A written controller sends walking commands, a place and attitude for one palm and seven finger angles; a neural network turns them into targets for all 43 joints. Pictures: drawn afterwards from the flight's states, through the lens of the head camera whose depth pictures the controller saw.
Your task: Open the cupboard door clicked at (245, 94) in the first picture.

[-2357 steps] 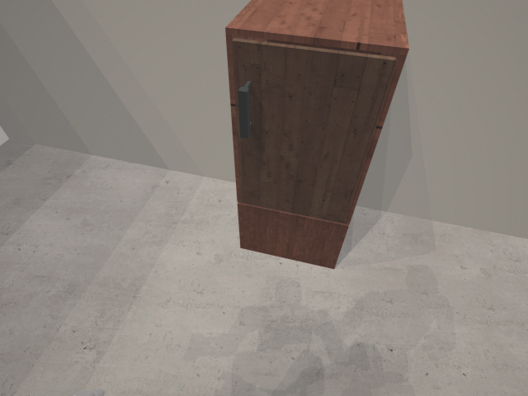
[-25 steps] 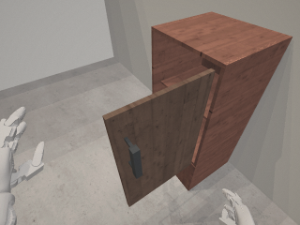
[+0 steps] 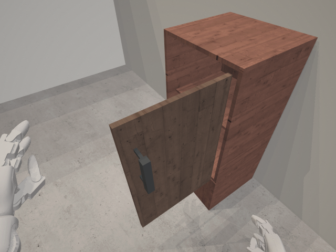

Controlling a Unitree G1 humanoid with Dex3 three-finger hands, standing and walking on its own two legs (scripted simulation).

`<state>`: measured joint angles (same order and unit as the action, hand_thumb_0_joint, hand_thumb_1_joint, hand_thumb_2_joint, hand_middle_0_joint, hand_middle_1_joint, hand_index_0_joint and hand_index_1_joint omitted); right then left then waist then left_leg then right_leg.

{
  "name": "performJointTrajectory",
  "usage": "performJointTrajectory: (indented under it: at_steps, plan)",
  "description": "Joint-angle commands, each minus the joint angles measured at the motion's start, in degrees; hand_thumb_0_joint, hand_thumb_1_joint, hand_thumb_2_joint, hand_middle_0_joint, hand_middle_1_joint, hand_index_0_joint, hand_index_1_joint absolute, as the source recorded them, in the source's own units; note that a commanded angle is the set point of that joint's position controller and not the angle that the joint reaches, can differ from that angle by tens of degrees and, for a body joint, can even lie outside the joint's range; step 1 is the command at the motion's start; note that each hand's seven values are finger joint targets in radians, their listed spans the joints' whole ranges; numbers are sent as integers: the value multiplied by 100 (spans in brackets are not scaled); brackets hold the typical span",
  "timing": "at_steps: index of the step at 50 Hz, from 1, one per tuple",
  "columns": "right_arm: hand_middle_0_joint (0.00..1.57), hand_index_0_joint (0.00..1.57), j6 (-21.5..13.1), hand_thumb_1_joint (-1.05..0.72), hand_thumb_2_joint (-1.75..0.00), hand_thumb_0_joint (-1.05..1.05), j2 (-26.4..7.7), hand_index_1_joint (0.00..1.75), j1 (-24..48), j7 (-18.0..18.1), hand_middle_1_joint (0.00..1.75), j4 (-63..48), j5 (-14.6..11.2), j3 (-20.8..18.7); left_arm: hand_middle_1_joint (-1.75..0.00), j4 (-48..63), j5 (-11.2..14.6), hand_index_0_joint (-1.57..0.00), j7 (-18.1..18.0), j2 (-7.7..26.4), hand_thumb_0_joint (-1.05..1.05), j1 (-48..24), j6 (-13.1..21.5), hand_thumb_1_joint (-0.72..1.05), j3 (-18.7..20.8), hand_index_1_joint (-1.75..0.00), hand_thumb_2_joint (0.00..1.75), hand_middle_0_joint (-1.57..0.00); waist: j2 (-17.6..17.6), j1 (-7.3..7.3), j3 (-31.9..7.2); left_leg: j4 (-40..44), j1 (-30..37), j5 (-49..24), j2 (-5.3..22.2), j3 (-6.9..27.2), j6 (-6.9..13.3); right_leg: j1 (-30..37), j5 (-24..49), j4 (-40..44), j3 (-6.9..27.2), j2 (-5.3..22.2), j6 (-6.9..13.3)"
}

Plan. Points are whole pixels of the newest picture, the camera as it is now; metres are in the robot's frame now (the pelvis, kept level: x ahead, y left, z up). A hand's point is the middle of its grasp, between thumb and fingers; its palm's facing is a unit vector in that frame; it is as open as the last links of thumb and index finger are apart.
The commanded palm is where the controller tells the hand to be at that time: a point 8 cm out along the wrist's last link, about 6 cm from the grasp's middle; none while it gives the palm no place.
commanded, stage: step back with the hand held close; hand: left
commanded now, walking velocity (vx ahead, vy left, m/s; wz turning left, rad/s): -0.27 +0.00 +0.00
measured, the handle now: (143, 170) +0.33 +0.12 -0.01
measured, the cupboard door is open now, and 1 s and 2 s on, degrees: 91 91 91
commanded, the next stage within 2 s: stop stepping back and stand still in 1.30 s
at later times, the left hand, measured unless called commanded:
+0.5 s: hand (21, 196) +0.15 +0.28 +0.16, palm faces +0.41 -0.75 -0.51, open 7.4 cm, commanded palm +0.09 +0.32 +0.17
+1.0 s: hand out of the picture +0.11 +0.30 +0.16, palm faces +0.46 -0.75 -0.47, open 7.4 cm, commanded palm +0.05 +0.32 +0.17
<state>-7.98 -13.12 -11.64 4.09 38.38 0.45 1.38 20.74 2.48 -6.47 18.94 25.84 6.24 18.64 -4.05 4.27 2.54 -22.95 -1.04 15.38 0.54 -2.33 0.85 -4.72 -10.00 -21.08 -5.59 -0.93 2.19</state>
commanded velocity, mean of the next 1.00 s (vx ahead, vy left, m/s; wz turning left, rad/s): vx -0.30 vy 0.00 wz -0.01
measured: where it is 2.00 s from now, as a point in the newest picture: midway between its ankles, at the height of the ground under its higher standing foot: outside the picture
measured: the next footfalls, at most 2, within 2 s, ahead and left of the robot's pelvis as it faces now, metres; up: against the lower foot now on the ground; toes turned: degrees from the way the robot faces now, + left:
right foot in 1.14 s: -0.22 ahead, -0.13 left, +0.00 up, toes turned -1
left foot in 1.38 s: -0.16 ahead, +0.06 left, +0.00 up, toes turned +2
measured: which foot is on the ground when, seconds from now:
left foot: down 0.00-1.00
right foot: down 0.00-0.78, up 0.80-1.00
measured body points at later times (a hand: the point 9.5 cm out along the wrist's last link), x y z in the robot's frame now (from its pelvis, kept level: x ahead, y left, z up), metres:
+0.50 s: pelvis -0.05 +0.02 -0.01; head -0.03 +0.02 +0.44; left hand +0.12 +0.32 +0.18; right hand +0.13 -0.22 -0.09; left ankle -0.02 +0.11 -0.74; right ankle +0.03 -0.09 -0.74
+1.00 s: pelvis -0.09 +0.02 -0.01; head -0.06 +0.05 +0.44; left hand +0.08 +0.33 +0.19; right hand +0.08 -0.19 -0.09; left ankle -0.02 +0.11 -0.74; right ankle -0.18 -0.10 -0.72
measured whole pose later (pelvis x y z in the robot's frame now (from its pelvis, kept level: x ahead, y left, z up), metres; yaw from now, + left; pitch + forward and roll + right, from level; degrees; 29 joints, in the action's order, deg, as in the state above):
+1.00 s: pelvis -0.09 +0.02 -0.01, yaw +1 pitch +3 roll -2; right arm -7.7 -9.7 -11.9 3.3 36.2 2.3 1.1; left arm 31.5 1.1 -9.1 24.1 31.2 12.8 26.3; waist 1.5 1.5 -0.3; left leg -27.3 -23.1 7.6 -0.4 -1.5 3.2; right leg -13.1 -22.2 -37.4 0.9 -2.6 0.0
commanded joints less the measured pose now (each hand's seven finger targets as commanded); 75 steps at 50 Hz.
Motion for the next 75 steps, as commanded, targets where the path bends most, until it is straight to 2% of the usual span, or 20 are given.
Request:
performJointTrajectory:
  at_steps: [1, 6, 13, 28, 34, 37, 39, 44, 49, 54, 57, 59, 60, 65, 67, 68, 69, 71, 73, 75]
  plan:
    - [20, 20, -125, -90, -90, 0, -585, 30, 690, 76, 30, -1051, -43, -243, -30, 1007, -31, -20, -126, 1431, 0, -649, 601, 90, 1094, -30, 90, -20, 688, -322, 123, -49, -909, -298, 95, 406, 166, -684, -243, 962, 1120, 691, -66]
    - [20, 20, 27, -90, -90, 0, -701, 30, 647, 75, 30, -1201, -2, -301, -30, 1477, -26, -20, -130, 1255, 0, 175, 719, 90, 941, -30, 90, -20, -24, -343, -727, -76, -937, -858, 193, 405, 90, -497, 445, 405, 880, 817, 10]
    - [20, 20, 188, -90, -90, 0, -733, 30, 704, 156, 30, -1387, -46, -416, -30, 1720, -16, -20, -240, 1522, 0, 448, 686, 90, 1273, -30, 90, -20, 176, -305, -1098, -1, -1426, -1677, 389, 619, 37, -121, 1495, -430, 710, 615, -67]
    - [20, 20, 85, -90, -90, 0, -773, 30, 518, 171, 30, -1525, -23, -430, -30, 2053, -222, -20, -392, 1536, 0, 262, 866, 90, 1381, -30, 90, -20, 207, -389, -563, 139, -3298, 1419, 527, 959, 386, -242, -327, -745, 1142, 617, -97]
    - [20, 20, 44, -90, -90, 0, -697, 30, 392, 156, 30, -1385, -26, -396, -30, 2172, -131, -20, -482, 1521, 0, 281, 944, 90, 1311, -30, 90, -20, 611, -465, -609, -994, -2102, 1180, 186, 685, 167, -1780, -1451, 66, 1407, 1125, 184]
    - [20, 20, 28, -90, -90, 0, -772, 30, 443, 199, 30, -1400, -3, -374, -30, 2332, -136, -20, -529, 1560, 0, 288, 997, 90, 1387, -30, 90, -20, 9, -452, -493, -183, -2570, 1731, 526, 1140, 269, -1578, -1677, -465, 1007, 730, -18]
    - [20, 20, -20, -90, -90, 0, -810, 30, 532, 245, 30, -1448, 54, -378, -30, 2350, -254, -20, -528, 1488, 0, 311, 1015, 90, 1460, -30, 90, -20, -941, -401, -464, 1325, -4033, 2487, 1285, 2079, 576, -78, -712, -2138, 600, 8, -262]
    - [20, 20, -199, -90, -90, 0, -602, 30, 473, 126, 30, -1292, 136, -439, -30, 2127, -192, -20, -401, 1392, 0, 541, 1026, 90, 1354, -30, 90, -20, -397, -350, -691, 652, -2260, -982, 1432, 1833, 693, -979, -1354, -2240, 757, -97, -190]
    - [20, 20, -298, -90, -90, 0, -647, 30, 414, -53, 30, -899, 173, -423, -30, 2305, -62, -20, -287, 1355, 0, 337, 944, 90, 1015, -30, 90, -20, -838, -355, -1412, 297, 68, -4260, 1361, 1498, 486, -1504, -1284, -1306, 647, -190, -192]
    - [20, 20, -130, -90, -90, 0, -630, 30, 685, -167, 30, -1023, 133, -434, -30, 2431, 102, -20, -172, 1564, 0, 553, 759, 90, 1256, -30, 90, -20, -693, -230, -1952, 364, 342, -4031, 1289, 1120, 508, -1091, -1188, -873, 576, -209, -187]
    - [20, 20, 106, -90, -90, 0, -573, 30, 992, -189, 30, -1276, 45, -423, -30, 2593, 220, -20, -94, 1898, 0, 776, 785, 90, 1621, -30, 90, -20, 159, -193, -1734, -168, -612, -2060, 771, 488, 166, -714, 431, 373, 853, 330, -25]
    - [20, 20, 311, -90, -90, 0, -381, 30, 1157, -138, 30, -1454, -136, -279, -30, 2368, 244, -20, -147, 2127, 0, 871, 866, 90, 1866, -30, 90, -20, 1658, -137, -1280, -2026, -2173, 669, -162, -167, -170, -514, 4153, 511, 1857, 1746, -63]
    - [20, 20, 305, -90, -90, 0, -418, 30, 1101, -98, 30, -1436, -229, -306, -30, 2069, 167, -20, -166, 2031, 0, 1067, 796, 90, 1818, -30, 90, -20, 1978, -200, -1264, -2892, -2766, 1073, -361, 121, -136, -270, 5627, 35, 1513, 1731, -338]
    - [20, 20, 335, -90, -90, 0, -369, 30, 1183, 174, 30, -1286, -87, -107, -30, 2045, -42, -20, -184, 1731, 0, 587, 598, 90, 1367, -30, 90, -20, 669, -411, -1010, -1390, -2324, 288, -225, -285, -184, 86, 6295, -578, 1041, 1266, -54]
    - [20, 20, 352, -90, -90, 0, -524, 30, 925, 268, 30, -1248, -125, -202, -30, 2265, -12, -20, -231, 1747, 0, 320, 628, 90, 1208, -30, 90, -20, 686, -463, -1139, -320, -1621, -937, -73, -144, -102, 172, 5814, -808, 875, 893, -384]
    - [20, 20, 338, -90, -90, 0, -597, 30, 940, 300, 30, -1241, -201, -269, -30, 2346, 6, -20, -236, 1804, 0, 284, 629, 90, 1153, -30, 90, -20, 538, -416, -1242, 18, -1117, -2628, 303, 113, 15, -51, 4756, -965, 753, 661, -553]
    - [20, 20, 308, -90, -90, 0, -721, 30, 791, 260, 30, -1265, -201, -366, -30, 2387, 3, -20, -235, 1807, 0, 373, 678, 90, 1224, -30, 90, -20, 158, -326, -1489, 188, -424, -4316, 777, 482, 205, -506, 2739, -1176, 749, 370, -639]
    - [20, 20, 160, -90, -90, 0, -685, 30, 642, 94, 30, -1335, -118, -519, -30, 2223, 12, -20, -249, 1790, 0, 993, 733, 90, 1394, -30, 90, -20, -680, -284, -1890, 68, 253, -5548, 1627, 1230, 641, -1408, -1433, -2019, 868, 22, -385]
    - [20, 20, -24, -90, -90, 0, -667, 30, 465, 2, 30, -1358, 4, -501, -30, 2595, -17, -20, -261, 1801, 0, 1274, 722, 90, 1484, -30, 90, -20, -1225, -302, -1754, 209, -65, -4648, 1429, 1213, 657, -1306, -1730, -2100, 760, 5, -200]
    - [20, 20, -66, -90, -90, 0, -658, 30, 458, -19, 30, -1345, -45, -458, -30, 2560, 6, -20, -342, 1796, 0, 1488, 648, 90, 1557, -30, 90, -20, -705, -386, -1478, 223, -563, -3482, 1233, 1103, 619, -990, -1261, -1526, 589, 57, -271]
